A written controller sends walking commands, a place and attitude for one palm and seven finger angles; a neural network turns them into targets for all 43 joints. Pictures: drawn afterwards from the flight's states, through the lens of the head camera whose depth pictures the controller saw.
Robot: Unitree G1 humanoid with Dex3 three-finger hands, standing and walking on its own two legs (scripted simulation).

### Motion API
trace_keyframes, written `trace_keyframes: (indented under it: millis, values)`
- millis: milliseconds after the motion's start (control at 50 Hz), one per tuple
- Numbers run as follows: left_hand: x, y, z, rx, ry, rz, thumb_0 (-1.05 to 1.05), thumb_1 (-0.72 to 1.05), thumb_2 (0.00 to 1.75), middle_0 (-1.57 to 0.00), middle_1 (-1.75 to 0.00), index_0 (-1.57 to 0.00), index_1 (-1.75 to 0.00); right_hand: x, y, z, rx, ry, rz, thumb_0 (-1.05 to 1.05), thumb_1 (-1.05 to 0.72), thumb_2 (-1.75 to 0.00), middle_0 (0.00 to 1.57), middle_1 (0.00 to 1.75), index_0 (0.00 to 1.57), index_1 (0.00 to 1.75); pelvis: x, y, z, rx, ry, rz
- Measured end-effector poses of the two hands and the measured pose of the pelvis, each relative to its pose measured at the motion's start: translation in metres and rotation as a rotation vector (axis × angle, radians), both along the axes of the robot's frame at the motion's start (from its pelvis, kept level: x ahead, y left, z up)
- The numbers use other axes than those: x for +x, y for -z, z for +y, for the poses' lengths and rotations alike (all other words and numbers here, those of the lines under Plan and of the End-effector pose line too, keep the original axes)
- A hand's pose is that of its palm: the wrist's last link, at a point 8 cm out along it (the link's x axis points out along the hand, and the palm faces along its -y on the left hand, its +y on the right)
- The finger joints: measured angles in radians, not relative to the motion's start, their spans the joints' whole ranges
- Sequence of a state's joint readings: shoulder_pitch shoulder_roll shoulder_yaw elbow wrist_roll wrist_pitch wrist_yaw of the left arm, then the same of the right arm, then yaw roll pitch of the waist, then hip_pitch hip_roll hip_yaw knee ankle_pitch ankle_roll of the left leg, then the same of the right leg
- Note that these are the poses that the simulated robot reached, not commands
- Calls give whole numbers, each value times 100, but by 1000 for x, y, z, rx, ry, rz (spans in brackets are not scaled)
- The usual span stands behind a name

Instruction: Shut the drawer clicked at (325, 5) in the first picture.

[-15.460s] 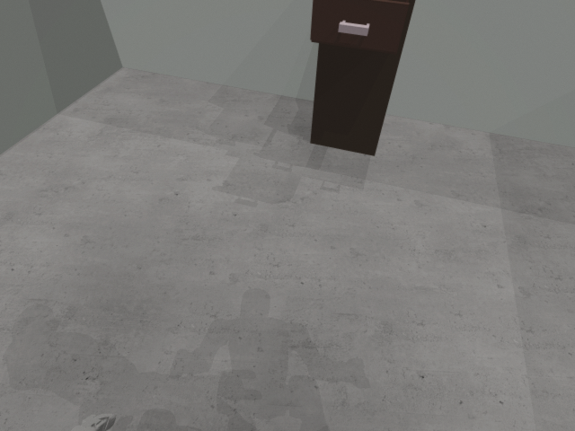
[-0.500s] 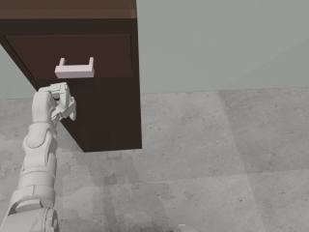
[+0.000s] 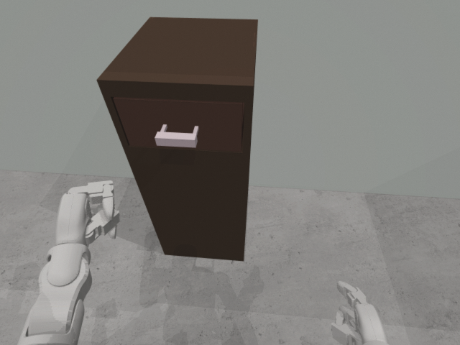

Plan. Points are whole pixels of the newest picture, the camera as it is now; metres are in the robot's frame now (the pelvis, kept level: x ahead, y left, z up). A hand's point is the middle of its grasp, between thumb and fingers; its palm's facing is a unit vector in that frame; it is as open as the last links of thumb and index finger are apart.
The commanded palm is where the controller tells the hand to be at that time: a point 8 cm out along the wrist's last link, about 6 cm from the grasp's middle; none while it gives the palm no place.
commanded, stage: draw the hand back to the body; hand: left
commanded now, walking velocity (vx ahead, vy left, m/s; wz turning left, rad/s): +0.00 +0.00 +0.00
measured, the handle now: (178, 134) +0.61 +0.20 +0.01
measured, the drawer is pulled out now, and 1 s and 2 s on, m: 0.00 0.00 0.00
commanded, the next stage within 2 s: step back with the hand held close in 0.58 s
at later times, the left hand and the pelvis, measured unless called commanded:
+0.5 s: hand (41, 275) +0.16 +0.24 +0.16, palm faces +0.43 -0.82 -0.39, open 3.3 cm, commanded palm +0.12 +0.28 +0.18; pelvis -0.01 +0.00 +0.00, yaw +0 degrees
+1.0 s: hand (44, 276) +0.16 +0.25 +0.15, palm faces +0.33 -0.82 -0.47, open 3.2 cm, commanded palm +0.10 +0.29 +0.18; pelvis -0.03 +0.01 +0.00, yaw +0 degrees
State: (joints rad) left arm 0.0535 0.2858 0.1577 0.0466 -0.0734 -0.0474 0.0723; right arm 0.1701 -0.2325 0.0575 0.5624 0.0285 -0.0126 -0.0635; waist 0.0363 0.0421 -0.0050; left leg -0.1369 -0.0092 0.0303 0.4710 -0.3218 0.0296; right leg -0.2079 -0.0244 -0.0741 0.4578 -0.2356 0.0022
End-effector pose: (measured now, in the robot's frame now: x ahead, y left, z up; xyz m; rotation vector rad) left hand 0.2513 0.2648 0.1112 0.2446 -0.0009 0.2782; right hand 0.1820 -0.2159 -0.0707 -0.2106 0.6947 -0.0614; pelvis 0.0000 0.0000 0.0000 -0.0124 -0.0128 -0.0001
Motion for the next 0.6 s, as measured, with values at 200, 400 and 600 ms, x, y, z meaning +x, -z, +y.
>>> trace_keyframes:
  millis: [200, 400, 600]
  values:
    - [-56, -30, 6, 82, -52, -70, 2, 89, 90, -140, -160, -140, -160, -14, 2, 1, 11, -18, -3, 1, -90, -90, 20, 30, 20, 30, -4, -4, -2, 0, 0, -56]
    - [-115, -57, 12, 188, -103, -116, 2, 89, 90, -140, -160, -140, -160, -26, 3, -7, 7, -5, -25, 1, -90, -90, 20, 30, 20, 30, -8, -4, -4, -3, 2, -77]
    - [-139, -59, 13, 200, -152, -138, 1, 89, 90, -140, -160, -140, -160, -24, -1, -4, 2, -23, -74, 1, -90, -90, 20, 30, 20, 30, -19, -3, -6, -1, -6, -91]
